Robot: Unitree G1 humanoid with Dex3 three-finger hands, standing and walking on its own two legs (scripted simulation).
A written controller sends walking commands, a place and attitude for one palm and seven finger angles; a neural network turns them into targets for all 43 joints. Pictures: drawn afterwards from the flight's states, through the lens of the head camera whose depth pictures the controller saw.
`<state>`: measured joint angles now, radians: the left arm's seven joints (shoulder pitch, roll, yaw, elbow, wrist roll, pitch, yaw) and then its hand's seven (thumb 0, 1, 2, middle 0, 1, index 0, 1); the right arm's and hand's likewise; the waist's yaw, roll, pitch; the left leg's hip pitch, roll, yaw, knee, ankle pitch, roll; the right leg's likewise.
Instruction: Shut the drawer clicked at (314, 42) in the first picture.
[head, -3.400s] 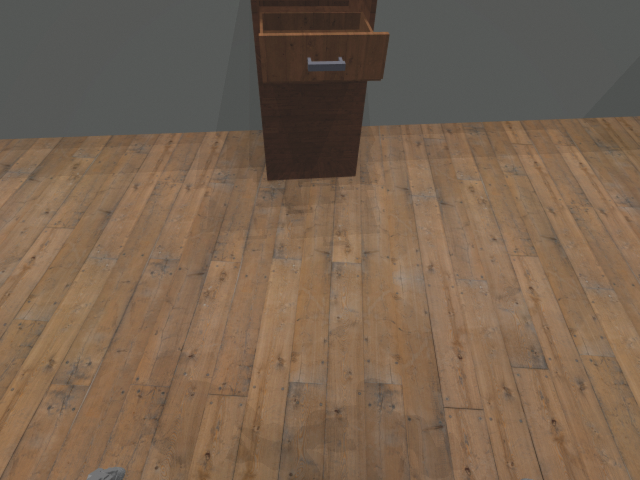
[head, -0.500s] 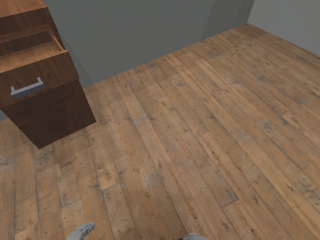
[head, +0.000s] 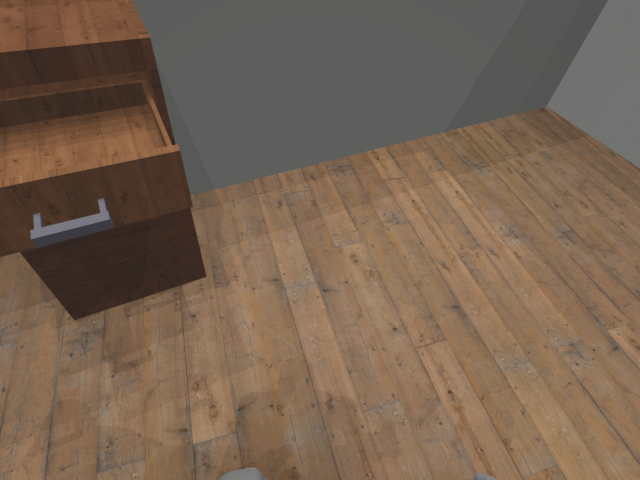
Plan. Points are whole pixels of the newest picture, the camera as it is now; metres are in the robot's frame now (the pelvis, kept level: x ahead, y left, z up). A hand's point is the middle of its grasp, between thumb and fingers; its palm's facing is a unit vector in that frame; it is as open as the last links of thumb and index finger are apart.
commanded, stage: turn to face it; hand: left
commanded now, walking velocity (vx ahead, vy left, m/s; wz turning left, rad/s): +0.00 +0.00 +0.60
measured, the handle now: (72, 220) +0.47 +0.46 -0.03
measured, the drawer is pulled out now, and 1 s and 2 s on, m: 0.30 0.30 0.30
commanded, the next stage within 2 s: take the last steps up to it in 0.84 s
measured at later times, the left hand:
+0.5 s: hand (199, 450) +0.17 +0.18 -0.12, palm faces +0.26 -0.93 -0.26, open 7.3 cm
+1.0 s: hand out of the picture -0.05 +0.18 -0.17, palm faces +0.53 -0.81 -0.25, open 7.4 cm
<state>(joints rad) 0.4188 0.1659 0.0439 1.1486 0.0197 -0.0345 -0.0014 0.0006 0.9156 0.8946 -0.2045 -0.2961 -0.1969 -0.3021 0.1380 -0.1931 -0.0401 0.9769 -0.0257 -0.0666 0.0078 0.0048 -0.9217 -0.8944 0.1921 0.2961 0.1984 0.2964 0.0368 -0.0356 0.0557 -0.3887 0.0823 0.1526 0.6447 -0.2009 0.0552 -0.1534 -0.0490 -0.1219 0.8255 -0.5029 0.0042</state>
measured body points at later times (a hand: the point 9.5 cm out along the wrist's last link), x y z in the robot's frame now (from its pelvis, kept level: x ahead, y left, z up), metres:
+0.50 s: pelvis +0.08 -0.04 +0.01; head +0.11 -0.06 +0.46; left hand +0.16 +0.22 -0.10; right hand +0.16 -0.27 -0.15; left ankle +0.06 +0.08 -0.68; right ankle +0.14 -0.13 -0.72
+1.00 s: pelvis +0.07 -0.01 +0.01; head +0.08 +0.03 +0.46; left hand -0.07 +0.22 -0.15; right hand +0.31 -0.16 -0.10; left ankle +0.03 +0.08 -0.72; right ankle +0.12 -0.14 -0.66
